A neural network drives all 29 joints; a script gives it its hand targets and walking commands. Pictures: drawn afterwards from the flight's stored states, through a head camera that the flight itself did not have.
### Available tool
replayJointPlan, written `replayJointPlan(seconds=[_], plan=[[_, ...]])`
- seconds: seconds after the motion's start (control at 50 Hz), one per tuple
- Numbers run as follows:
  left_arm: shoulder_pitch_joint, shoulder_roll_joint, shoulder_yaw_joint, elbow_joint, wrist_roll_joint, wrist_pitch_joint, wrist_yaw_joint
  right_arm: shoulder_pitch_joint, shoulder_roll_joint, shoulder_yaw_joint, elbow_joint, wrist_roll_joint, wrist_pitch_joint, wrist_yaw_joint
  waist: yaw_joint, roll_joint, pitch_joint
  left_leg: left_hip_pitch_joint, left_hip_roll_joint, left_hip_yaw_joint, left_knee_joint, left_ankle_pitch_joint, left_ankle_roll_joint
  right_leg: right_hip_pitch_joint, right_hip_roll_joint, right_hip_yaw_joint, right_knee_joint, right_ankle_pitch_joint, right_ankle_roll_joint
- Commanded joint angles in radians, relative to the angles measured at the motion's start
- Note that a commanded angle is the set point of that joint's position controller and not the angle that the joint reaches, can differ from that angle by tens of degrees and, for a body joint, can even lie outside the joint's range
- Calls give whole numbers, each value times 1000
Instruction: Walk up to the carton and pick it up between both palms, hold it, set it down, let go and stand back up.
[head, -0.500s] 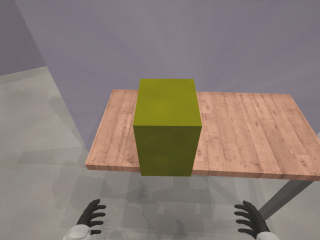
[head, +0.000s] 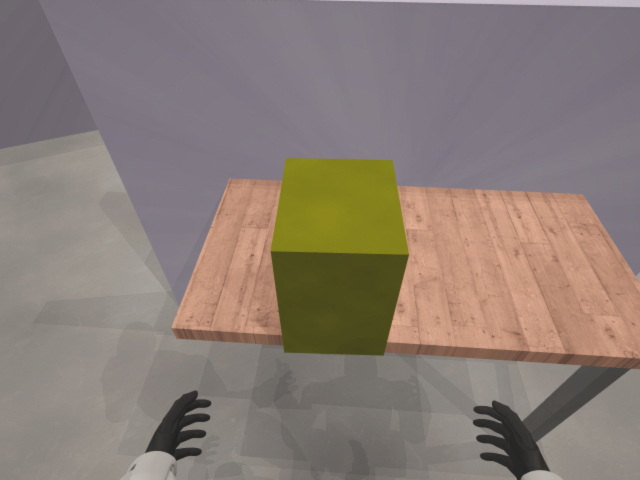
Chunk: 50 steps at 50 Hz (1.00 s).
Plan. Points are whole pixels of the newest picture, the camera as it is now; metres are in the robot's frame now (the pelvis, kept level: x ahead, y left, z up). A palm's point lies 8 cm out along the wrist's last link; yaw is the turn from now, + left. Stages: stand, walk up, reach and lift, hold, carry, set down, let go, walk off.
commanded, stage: let go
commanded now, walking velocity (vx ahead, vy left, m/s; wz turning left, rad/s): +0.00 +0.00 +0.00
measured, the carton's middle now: (336, 260) +0.44 +0.01 +0.00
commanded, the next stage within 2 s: stand in 0.08 s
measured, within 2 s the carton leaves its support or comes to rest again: neither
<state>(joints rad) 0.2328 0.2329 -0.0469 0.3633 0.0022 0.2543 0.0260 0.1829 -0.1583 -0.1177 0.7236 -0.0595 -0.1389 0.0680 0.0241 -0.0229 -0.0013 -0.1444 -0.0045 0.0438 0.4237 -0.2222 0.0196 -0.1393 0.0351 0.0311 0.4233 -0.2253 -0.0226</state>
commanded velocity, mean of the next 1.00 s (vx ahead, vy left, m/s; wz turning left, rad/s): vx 0.00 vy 0.00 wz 0.00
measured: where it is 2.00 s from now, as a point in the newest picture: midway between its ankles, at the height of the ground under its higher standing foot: outside the picture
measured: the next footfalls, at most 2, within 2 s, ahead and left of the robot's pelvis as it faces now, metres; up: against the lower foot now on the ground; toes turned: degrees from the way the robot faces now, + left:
none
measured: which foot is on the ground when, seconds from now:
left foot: down 0.00-1.00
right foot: down 0.00-1.00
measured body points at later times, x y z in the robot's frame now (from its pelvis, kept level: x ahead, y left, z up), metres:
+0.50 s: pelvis +0.03 +0.01 +0.00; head +0.04 +0.01 +0.45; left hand +0.13 +0.25 -0.12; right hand +0.12 -0.23 -0.13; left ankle +0.01 +0.11 -0.74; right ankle +0.01 -0.11 -0.74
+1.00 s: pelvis +0.02 +0.03 +0.00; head +0.02 +0.03 +0.45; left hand +0.02 +0.26 -0.16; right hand +0.04 -0.21 -0.15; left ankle +0.01 +0.11 -0.74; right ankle +0.01 -0.11 -0.74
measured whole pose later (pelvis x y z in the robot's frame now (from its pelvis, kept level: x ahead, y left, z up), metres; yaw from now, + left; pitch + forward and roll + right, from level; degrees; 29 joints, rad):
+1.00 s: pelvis +0.02 +0.03 +0.00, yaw +2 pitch -2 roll +0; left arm 0.34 0.15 0.01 1.03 0.01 -0.01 0.04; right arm 0.31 -0.18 0.00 1.04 -0.01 -0.01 -0.04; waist 0.00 0.00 0.02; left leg -0.12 -0.05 0.03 0.38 -0.23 0.07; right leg -0.10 -0.01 0.03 0.36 -0.23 0.02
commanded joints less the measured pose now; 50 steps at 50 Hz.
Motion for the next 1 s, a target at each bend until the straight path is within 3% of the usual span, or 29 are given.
replayJointPlan(seconds=[0.0, 0.06, 0.08, 0.1, 0.16, 0.18, 0.2, 0.24, 0.26, 0.28, 0.34, 0.36, 0.38, 0.4, 0.46, 0.52, 0.54, 0.6, 0.66, 0.68, 0.7, 0.74, 0.76, 0.78, 0.8, 0.86, 0.94, 0.96, 0.98], plan=[[-75, 96, 20, -97, -8, -34, 1, -80, -103, -25, -88, 7, -32, -1, 1, 13, -26, -68, 42, -15, -84, 28, -5, 18, -35, 35, -62, 45, -21], [-88, 89, 23, -86, -6, -21, 1, -89, -104, -15, -89, 16, -23, -4, 0, 4, -13, -53, 36, -16, -81, 40, -10, 10, -40, 37, -72, 35, -21], [31, 109, 67, 44, 31, -168, -12, 7, -96, 15, -50, 32, 70, -41, 0, 90, 98, -132, 84, -107, -77, 3, 18, -82, -103, 92, -114, 33, -14], [68, 111, 73, 79, 40, -232, -15, 48, -84, 36, -49, 36, 115, -61, -13, 70, 146, -142, 90, -109, -87, -88, 23, -116, -110, 123, -141, -27, -8], [-57, 81, 72, 101, 41, -300, -30, 66, -115, 37, -46, 40, 133, -63, -50, 27, 44, -108, 85, -124, -45, -15, 33, -84, -109, 126, -117, 53, -25], [-36, 47, 69, 127, 43, -305, -29, 68, -125, 40, -47, 43, 122, -57, -39, -23, -33, -69, 93, -131, -39, 27, 39, -37, -104, 104, -91, 108, -29], [-6, 63, 72, 142, 41, -308, -27, 30, -127, 47, -40, 45, 114, -52, -17, -21, -91, -37, 92, -122, -10, 57, 41, -23, -102, 95, -85, 126, -19], [-19, 62, 72, 159, 35, -314, -25, 0, -147, 46, -52, 46, 102, -54, -15, -9, -112, -40, 92, -126, -9, 114, 45, -9, -105, 95, -66, 183, -23], [-22, 68, 79, 167, 35, -316, -23, 36, -139, 50, -26, 49, 102, -53, -22, 35, -133, -47, 86, -126, -15, 109, 37, 12, -104, 88, -57, 177, -23], [13, 72, 82, 193, 32, -313, -23, 25, -135, 51, -23, 47, 101, -51, -11, 24, -126, -56, 96, -138, -15, 143, 46, 21, -103, 77, -50, 194, -21], [32, 70, 85, 236, 27, -315, -13, 66, -146, 53, 9, 43, 109, -67, -20, 44, -76, -39, 92, -134, -2, 208, 46, -18, -105, 79, -49, 233, -22], [36, 85, 91, 250, 26, -313, -9, 91, -140, 54, 23, 43, 109, -68, -23, 10, -88, -12, 93, -136, 0, 239, 45, -22, -101, 71, -43, 230, -20], [59, 52, 85, 275, 20, -307, -5, 108, -140, 58, 25, 40, 107, -68, -28, 60, -71, -31, 92, -137, 1, 237, 47, -21, -102, 77, -44, 233, -21], [94, 69, 89, 298, 19, -305, -1, 124, -141, 58, 47, 42, 108, -69, -19, 65, -57, -36, 91, -132, 3, 251, 47, -18, -104, 79, -49, 236, -22], [63, 70, 92, 324, 21, -302, 6, 119, -138, 63, 63, 41, 116, -81, -28, 49, -22, -50, 89, -130, -2, 267, 46, -10, -107, 69, -43, 248, -22], [103, 60, 92, 372, 18, -292, 11, 125, -135, 67, 84, 41, 116, -88, -13, 5, 12, -24, 98, -142, -16, 287, 53, -38, -103, 73, -54, 231, -19], [103, 63, 98, 390, 12, -290, 9, 142, -158, 63, 103, 39, 115, -89, -16, 25, -10, -27, 101, -146, -20, 311, 60, -1, -109, 67, -52, 238, -20], [123, 60, 99, 434, 10, -284, 14, 174, -163, 58, 141, 39, 120, -94, -23, -4, 9, -17, 99, -147, -41, 265, 57, -11, -106, 64, -59, 195, -15], [115, 40, 90, 468, 13, -280, 15, 128, -142, 72, 148, 40, 123, -94, -15, 47, 18, -15, 106, -159, -64, 223, 71, -21, -100, 57, -67, 140, -13], [111, 51, 92, 485, 14, -281, 16, 149, -130, 79, 161, 44, 123, -95, -26, 29, 15, -15, 101, -154, -58, 273, 70, 1, -105, 62, -63, 179, -14], [99, 46, 93, 494, 15, -282, 19, 136, -135, 79, 170, 40, 122, -98, -18, 55, 22, -3, 99, -148, -62, 285, 71, -8, -113, 67, -76, 193, -12], [96, 50, 95, 511, 8, -282, 17, 145, -134, 83, 192, 46, 120, -103, -27, 40, -26, 45, 101, -153, -70, 276, 71, 12, -107, 55, -73, 174, -7], [122, 54, 95, 540, 8, -281, 19, 153, -155, 74, 205, 43, 118, -102, -27, -3, -9, 47, 105, -157, -71, 316, 68, -2, -110, 59, -76, 192, -4], [122, 24, 87, 553, 8, -278, 18, 160, -135, 80, 221, 44, 121, -105, -27, 28, 18, 41, 96, -149, -69, 306, 64, -7, -109, 64, -81, 177, -3], [147, 11, 81, 573, 10, -275, 20, 157, -128, 84, 240, 45, 126, -104, -16, 14, 28, 44, 98, -146, -74, 271, 67, -9, -109, 64, -89, 180, -6], [160, 28, 86, 617, 11, -270, 21, 199, -119, 93, 276, 46, 123, -105, -27, 19, 39, 3, 97, -153, -92, 241, 66, 28, -110, 56, -89, 158, -6], [177, -15, 67, 666, 7, -268, 21, 169, -100, 104, 298, 49, 124, -106, -15, 48, 72, 14, 89, -137, -112, 176, 62, -11, -118, 61, -104, 141, -1], [172, 11, 74, 677, 14, -267, 23, 175, -81, 110, 305, 51, 125, -106, -29, 44, 80, 5, 92, -147, -116, 168, 61, 1, -120, 61, -105, 148, 1], [169, 16, 70, 692, 13, -265, 24, 194, -109, 103, 314, 49, 127, -105, -30, -4, 87, 7, 87, -145, -123, 154, 60, -17, -121, 57, -110, 140, -3]])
